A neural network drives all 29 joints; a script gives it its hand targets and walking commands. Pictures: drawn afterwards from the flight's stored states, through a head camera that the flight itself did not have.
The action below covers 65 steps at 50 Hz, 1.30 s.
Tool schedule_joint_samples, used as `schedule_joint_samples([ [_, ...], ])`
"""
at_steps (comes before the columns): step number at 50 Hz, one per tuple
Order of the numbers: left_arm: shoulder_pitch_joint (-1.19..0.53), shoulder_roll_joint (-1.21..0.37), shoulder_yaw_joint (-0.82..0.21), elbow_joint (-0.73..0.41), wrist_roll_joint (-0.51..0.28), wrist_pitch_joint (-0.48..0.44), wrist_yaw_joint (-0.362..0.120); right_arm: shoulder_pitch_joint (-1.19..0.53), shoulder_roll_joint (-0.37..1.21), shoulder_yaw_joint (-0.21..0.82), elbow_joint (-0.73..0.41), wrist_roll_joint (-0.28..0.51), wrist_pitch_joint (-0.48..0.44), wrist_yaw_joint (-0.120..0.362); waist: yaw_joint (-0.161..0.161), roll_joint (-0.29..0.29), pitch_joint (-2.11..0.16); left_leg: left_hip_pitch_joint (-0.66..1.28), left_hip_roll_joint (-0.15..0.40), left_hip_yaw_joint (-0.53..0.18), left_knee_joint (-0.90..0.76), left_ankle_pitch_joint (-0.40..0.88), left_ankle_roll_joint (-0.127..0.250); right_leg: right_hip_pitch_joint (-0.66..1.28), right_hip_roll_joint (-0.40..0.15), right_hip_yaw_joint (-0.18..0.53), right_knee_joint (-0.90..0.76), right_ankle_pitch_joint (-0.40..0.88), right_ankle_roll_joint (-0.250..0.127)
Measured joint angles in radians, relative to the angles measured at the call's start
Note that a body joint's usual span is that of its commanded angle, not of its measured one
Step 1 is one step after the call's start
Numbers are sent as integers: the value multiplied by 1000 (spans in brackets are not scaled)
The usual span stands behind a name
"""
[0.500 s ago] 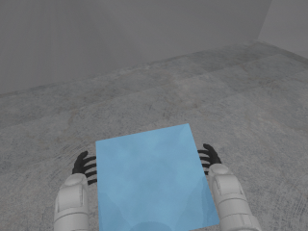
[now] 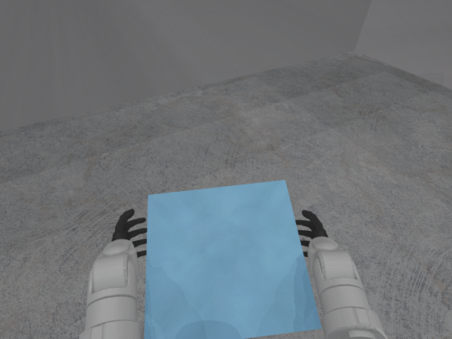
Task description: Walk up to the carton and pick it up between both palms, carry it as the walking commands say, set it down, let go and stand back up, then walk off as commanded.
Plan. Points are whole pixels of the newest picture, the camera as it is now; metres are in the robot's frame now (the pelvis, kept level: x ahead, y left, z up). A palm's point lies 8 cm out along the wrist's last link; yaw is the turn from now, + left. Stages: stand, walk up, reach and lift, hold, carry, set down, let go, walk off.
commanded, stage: reach and lift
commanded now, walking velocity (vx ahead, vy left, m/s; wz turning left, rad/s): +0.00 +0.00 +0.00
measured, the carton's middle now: (225, 263) +0.30 +0.04 -0.07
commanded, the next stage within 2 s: none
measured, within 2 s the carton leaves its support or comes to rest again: neither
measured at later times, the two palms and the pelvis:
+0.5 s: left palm (122, 236) +0.27 +0.23 +0.04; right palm (317, 232) +0.33 -0.13 +0.04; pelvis -0.01 +0.01 +0.00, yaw +0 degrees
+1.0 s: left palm (136, 237) +0.28 +0.20 +0.03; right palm (332, 246) +0.30 -0.16 +0.04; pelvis +0.00 -0.01 +0.00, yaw +0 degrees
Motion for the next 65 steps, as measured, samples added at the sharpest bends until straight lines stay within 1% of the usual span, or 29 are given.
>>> schedule_joint_samples([
  [9,-93,6,31,121,13,-34,19,-128,-30,-34,142,-3,-10,-5,-5,-31,-3,-26,7,15,39,-3,1,-40,12,20,52,-4,0],
  [14,-141,17,48,157,30,-40,12,-198,-33,-66,214,-17,-29,1,-7,-42,-8,-39,8,11,60,-11,1,-43,14,18,55,-5,-6],
  [18,-158,21,58,167,40,-44,1,-216,-28,-86,233,-33,-40,8,-10,-36,-11,-42,4,6,65,-16,3,-33,9,12,40,-3,-10],
  [22,-146,22,57,158,39,-47,-5,-191,-20,-90,208,-43,-40,27,-14,-24,-13,-39,-3,0,58,-17,6,-19,1,4,16,2,-10],
  [27,-107,25,44,126,26,-47,-16,-121,-11,-66,134,-41,-26,55,-28,-15,-8,-25,-10,-9,37,-13,8,4,-8,-7,-13,7,-1],
  [30,-82,25,32,101,17,-45,-20,-76,-4,-44,81,-31,-13,42,-41,-13,1,-16,-11,-15,25,-10,7,15,-9,-14,-26,9,4],
  [35,-57,9,13,68,15,-46,-13,-28,8,-27,15,-11,3,-16,-55,-10,16,-8,-4,-21,12,-6,2,22,-3,-20,-33,11,3],
  [39,-45,-3,9,54,21,-54,-16,-9,5,-30,-14,0,8,-11,-58,-7,17,-4,6,-16,4,-3,-3,19,6,-14,-34,14,0],
  [46,-33,1,18,53,29,-65,-39,7,24,-34,-39,-3,16,-23,-52,-13,3,15,20,-2,1,-9,-5,29,18,0,-31,12,-5],
  [52,-46,22,25,71,36,-64,-57,-6,49,-50,-25,-26,17,-24,-54,-26,4,30,15,-7,15,-19,-4,54,13,-5,-32,7,-4],
  [57,-58,32,21,82,35,-62,-56,-23,53,-59,-9,-44,19,-16,-70,-29,16,30,0,-17,30,-25,2,71,1,-16,-40,7,2],
  [65,-50,10,7,70,29,-63,-32,-11,33,-59,-19,-49,18,5,-99,-22,25,20,-17,-23,34,-20,11,73,-15,-24,-53,15,5],
])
